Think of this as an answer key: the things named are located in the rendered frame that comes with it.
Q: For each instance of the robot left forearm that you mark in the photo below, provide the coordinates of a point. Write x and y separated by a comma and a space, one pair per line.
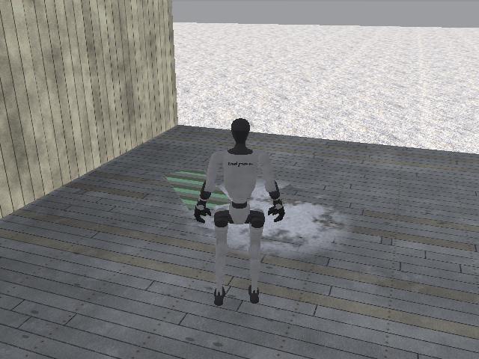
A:
203, 198

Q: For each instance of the robot left upper arm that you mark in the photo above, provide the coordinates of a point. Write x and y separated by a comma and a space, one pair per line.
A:
215, 159

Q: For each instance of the robot right forearm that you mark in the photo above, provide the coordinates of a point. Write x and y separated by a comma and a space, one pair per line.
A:
276, 198

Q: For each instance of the robot left hand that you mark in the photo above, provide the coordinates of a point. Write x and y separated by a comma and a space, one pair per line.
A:
201, 212

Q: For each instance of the humanoid robot head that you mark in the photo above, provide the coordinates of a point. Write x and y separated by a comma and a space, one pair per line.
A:
240, 129

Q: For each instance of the robot right upper arm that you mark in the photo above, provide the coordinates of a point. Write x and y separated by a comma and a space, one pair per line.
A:
268, 173

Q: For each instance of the right robot thigh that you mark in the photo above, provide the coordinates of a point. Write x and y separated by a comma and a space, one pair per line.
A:
256, 223

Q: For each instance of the robot right hand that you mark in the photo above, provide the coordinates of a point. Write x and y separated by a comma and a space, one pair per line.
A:
275, 211

